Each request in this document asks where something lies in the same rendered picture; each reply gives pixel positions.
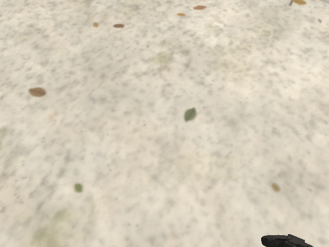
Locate right robot hand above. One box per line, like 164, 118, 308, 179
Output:
261, 234, 313, 247

